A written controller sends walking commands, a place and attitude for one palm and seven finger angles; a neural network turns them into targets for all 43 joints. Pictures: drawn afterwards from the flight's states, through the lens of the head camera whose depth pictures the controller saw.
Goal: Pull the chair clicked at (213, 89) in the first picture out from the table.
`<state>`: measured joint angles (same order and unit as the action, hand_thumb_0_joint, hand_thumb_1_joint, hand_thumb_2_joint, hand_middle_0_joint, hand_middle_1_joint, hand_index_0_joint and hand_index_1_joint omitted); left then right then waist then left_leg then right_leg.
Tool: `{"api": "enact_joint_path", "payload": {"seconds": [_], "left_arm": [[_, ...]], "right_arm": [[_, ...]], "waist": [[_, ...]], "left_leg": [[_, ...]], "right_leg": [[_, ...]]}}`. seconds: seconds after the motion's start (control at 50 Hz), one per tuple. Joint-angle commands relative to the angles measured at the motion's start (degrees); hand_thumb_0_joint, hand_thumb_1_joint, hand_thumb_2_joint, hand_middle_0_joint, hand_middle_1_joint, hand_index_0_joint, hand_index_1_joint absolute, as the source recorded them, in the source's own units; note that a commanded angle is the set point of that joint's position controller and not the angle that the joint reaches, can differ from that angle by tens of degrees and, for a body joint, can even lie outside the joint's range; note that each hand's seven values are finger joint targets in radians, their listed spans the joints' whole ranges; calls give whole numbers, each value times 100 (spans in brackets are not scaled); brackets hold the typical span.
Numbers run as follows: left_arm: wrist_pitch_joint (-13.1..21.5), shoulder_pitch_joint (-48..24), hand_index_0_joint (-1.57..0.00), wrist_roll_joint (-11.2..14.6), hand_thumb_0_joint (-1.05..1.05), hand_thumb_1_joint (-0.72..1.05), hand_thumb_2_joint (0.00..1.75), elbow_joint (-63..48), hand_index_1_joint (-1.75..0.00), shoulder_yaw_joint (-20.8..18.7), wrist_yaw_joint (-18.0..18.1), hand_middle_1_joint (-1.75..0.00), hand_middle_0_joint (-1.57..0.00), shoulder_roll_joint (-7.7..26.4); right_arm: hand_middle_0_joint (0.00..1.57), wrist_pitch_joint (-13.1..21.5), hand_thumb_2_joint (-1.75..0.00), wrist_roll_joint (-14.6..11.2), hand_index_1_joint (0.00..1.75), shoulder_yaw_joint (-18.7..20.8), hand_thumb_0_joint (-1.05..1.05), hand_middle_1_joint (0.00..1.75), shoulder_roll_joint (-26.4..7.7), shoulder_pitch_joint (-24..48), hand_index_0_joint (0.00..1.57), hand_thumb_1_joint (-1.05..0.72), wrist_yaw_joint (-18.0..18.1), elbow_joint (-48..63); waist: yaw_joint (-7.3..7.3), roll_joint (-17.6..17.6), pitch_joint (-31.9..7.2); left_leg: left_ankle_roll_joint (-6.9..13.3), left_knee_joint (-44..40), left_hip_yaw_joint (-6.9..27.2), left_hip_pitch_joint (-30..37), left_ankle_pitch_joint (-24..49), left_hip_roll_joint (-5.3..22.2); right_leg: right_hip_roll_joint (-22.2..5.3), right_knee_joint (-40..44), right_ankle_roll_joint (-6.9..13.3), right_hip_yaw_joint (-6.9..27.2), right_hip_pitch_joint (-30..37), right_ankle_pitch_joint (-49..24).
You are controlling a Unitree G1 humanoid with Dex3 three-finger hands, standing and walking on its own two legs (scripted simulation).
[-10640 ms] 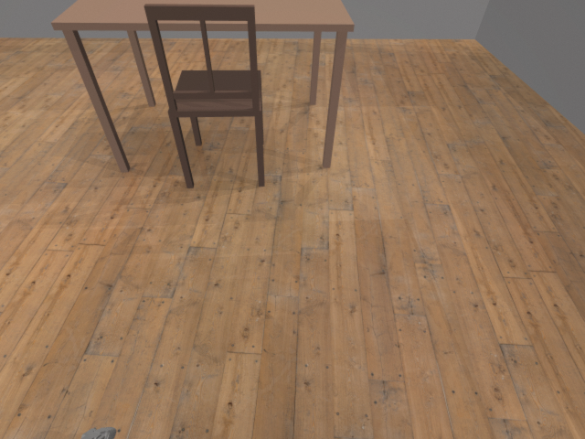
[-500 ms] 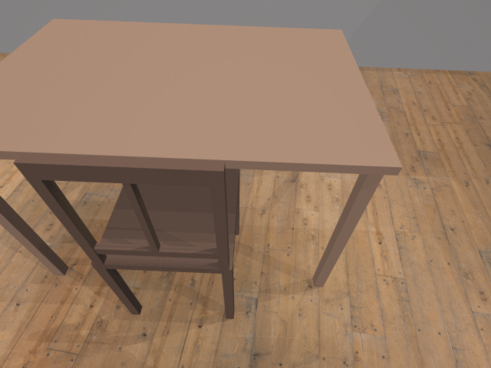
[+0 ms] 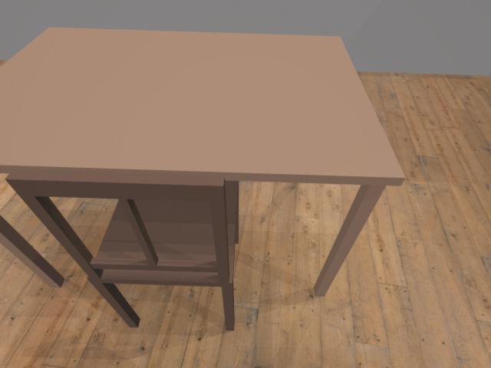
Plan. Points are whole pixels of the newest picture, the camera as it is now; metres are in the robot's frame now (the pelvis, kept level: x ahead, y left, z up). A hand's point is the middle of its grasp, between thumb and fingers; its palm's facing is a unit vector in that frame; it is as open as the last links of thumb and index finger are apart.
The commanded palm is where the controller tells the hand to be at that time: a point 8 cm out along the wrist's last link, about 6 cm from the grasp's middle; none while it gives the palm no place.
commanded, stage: come to a stop and stand still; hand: left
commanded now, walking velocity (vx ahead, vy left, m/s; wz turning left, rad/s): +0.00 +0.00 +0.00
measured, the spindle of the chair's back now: (141, 233) +0.40 +0.27 -0.10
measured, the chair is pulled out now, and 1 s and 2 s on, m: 0.00 0.00 0.00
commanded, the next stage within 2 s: look again from close up in 0.44 s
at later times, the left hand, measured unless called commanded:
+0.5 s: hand out of the picture -0.03 +0.18 -0.17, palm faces +0.07 -0.98 -0.19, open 7.3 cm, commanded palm none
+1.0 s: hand out of the picture -0.01 +0.25 -0.19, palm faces +0.00 -0.98 -0.20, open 7.3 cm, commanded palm none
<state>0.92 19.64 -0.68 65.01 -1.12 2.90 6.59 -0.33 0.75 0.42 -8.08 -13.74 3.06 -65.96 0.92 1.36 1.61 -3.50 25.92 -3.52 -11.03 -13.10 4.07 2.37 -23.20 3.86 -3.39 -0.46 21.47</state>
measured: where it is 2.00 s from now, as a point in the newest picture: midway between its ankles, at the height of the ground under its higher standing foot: outside the picture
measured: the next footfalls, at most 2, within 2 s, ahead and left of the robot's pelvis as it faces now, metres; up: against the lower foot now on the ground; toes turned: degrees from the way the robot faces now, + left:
none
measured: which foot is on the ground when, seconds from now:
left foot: down 0.00-1.00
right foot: down 0.00-1.00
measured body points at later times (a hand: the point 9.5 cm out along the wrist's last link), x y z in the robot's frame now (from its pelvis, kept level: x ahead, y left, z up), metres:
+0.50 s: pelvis +0.00 +0.01 +0.00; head +0.01 +0.01 +0.45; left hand -0.03 +0.23 -0.16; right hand -0.01 -0.20 -0.16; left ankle +0.01 +0.16 -0.74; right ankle -0.10 -0.06 -0.74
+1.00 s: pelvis -0.04 +0.06 -0.01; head -0.04 +0.09 +0.44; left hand -0.01 +0.30 -0.17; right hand +0.00 -0.17 -0.15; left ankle +0.01 +0.16 -0.74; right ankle -0.10 -0.06 -0.74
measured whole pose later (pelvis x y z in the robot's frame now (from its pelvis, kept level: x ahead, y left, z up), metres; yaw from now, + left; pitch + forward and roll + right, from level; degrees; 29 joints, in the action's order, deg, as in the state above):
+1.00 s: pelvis -0.04 +0.06 -0.01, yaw -2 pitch -1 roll -1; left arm -0.2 16.7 -1.4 57.3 -0.3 2.8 11.2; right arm -0.4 1.1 0.8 -8.7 -13.6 0.8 -58.1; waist 0.3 2.1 1.0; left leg 2.2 34.1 -4.2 -18.7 -14.3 1.0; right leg -0.3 -31.4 -0.4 -1.0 -8.5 21.6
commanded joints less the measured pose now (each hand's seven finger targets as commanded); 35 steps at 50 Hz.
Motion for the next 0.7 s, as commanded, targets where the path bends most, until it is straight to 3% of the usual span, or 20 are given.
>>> {"api": "enact_joint_path", "payload": {"seconds": [0.0, 0.1, 0.24, 0.5, 0.52, 0.54, 0.56, 0.58, 0.62, 0.64, 0.68], "left_arm": [[16, 614, -20, 7, 0, 90, 90, -59, -30, -71, 5, -30, -20, 530], [17, 579, -20, 9, 0, 90, 90, -87, -30, -80, 6, -30, -20, 572], [5, 489, -20, 9, 0, 90, 90, -96, -30, -63, -14, -30, -20, 568], [17, 508, -20, 12, 0, 90, 90, -60, -30, -50, -19, -30, -20, 578], [255, 791, -20, -114, 0, 90, 90, -48, -30, 32, 190, -30, -20, 721], [248, 617, -20, -87, 0, 90, 90, -237, -30, -42, 186, -30, -20, 1068], [254, 566, -20, -61, 0, 90, 90, -351, -30, -37, 148, -30, -20, 1013], [263, 451, -20, -28, 0, 90, 90, -383, -30, 10, 139, -30, -20, 932], [255, 320, -20, 9, 0, 90, 90, -586, -30, -6, 134, -30, -20, 826], [208, 368, -20, -15, 0, 90, 90, -672, -30, -7, 128, -30, -20, 813], [130, 434, -20, -22, 0, 90, 90, -690, -30, -24, 111, -30, -20, 746]], "right_arm": [[20, 81, -90, -14, 30, 19, 0, 30, -385, -322, 20, -90, -4, 132], [20, 94, -90, -13, 30, 21, 0, 30, -417, -337, 20, -90, -5, 123], [20, 99, -90, -8, 30, 15, 0, 30, -433, -351, 20, -90, -21, 79], [20, 119, -90, -6, 30, 9, 0, 30, -447, -386, 20, -90, -35, 45], [20, 206, -90, -63, 30, 30, 0, 30, -662, 223, 20, -90, -147, 550], [20, 107, -90, -43, 30, 40, 0, 30, -438, 203, 20, -90, -182, 810], [20, 109, -90, -12, 30, 77, 0, 30, -305, -120, 20, -90, -156, 744], [20, 139, -90, 2, 30, 106, 0, 30, -378, -413, 20, -90, -146, 686], [20, 184, -90, -23, 30, 167, 0, 30, -568, -645, 20, -90, -127, 699], [20, 201, -90, -10, 30, 169, 0, 30, -641, -611, 20, -90, -124, 747], [20, 165, -90, -16, 30, 165, 0, 30, -620, -354, 20, -90, -111, 774]], "waist": [[-22, -56, 285], [-29, -17, 153], [-31, -123, 334], [-29, -119, 305], [107, -75, 615], [-90, 202, 715], [-174, 272, 327], [-293, 535, -175], [-341, 819, -800], [-242, 477, -767], [-137, -109, -252]], "left_leg": [[295, -65, 152, 454, 1711, 258], [300, -44, 146, 503, 1851, 255], [316, -219, 226, 493, 1676, 285], [329, -299, 262, 528, 1667, 285], [298, 1225, -61, -190, 1435, 149], [305, 1153, -48, -657, -30, -92], [441, 883, -100, -560, -476, -176], [479, 779, -42, -371, -187, -172], [596, 747, 189, 10, 885, -27], [610, 795, 175, 104, 1352, 47], [606, 764, 313, -54, 1455, 155]], "right_leg": [[-885, 404, -386, 467, -714, -3208], [-903, 356, -380, 447, -604, -3382], [-862, 493, -313, 471, -745, -2534], [-884, 535, -295, 465, -763, -2374], [-1211, 614, -639, 1076, -1290, -5063], [-1380, 239, -526, 1094, -848, -6282], [-1444, -110, -431, 1006, -594, -6538], [-1282, -383, -247, 801, -443, -6324], [-1005, -707, -140, 602, -335, -5432], [-928, -737, -148, 613, -487, -4808], [-840, -479, -109, 687, -982, -3319]]}}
